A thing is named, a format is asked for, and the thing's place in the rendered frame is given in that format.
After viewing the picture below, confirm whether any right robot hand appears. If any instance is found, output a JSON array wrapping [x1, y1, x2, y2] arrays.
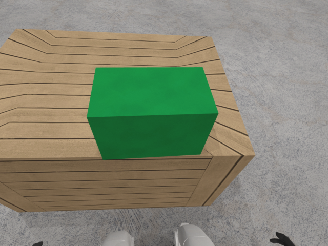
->
[[270, 232, 295, 246]]

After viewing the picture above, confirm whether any right robot thigh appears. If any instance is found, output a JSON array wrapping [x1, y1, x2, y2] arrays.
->
[[174, 224, 214, 246]]

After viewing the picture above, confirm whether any robot thigh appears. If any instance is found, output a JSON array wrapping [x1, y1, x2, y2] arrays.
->
[[174, 224, 214, 246], [100, 231, 134, 246]]

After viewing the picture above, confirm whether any pedestal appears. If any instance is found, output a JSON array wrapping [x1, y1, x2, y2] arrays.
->
[[0, 29, 255, 212]]

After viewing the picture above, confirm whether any left robot thigh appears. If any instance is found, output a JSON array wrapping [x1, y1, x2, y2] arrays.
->
[[100, 231, 134, 246]]

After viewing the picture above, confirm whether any carton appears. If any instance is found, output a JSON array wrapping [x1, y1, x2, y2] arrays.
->
[[87, 67, 218, 160]]

